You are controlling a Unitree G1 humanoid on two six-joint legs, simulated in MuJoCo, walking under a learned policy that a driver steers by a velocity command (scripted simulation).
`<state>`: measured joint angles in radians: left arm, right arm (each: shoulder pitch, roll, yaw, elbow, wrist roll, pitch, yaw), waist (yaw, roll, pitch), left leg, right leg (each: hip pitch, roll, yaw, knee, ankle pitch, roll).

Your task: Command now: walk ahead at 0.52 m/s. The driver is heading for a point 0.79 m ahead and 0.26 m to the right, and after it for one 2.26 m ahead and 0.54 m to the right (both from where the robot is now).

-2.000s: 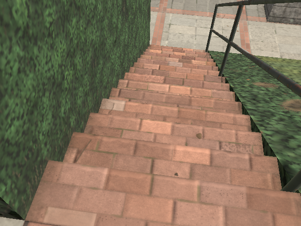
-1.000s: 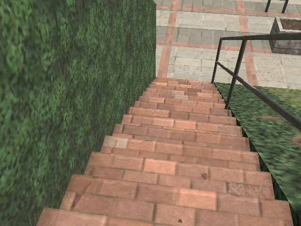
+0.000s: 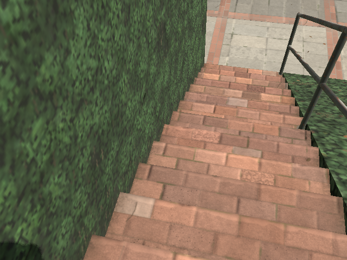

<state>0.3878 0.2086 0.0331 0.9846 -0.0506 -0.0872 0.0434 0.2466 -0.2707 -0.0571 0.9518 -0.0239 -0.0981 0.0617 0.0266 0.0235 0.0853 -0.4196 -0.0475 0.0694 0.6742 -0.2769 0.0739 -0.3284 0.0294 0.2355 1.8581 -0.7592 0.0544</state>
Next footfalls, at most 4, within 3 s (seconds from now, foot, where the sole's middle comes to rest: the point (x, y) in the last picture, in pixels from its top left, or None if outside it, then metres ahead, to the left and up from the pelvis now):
0.30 right None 0.35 -0.10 -0.93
0.88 left None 0.40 0.11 -0.93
1.38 right None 0.27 -0.10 -0.93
1.90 left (241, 246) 0.57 -0.22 -1.11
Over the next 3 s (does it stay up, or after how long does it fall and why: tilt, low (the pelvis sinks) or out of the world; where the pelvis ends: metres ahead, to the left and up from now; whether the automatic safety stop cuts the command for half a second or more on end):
stays up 0.57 -0.32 -0.36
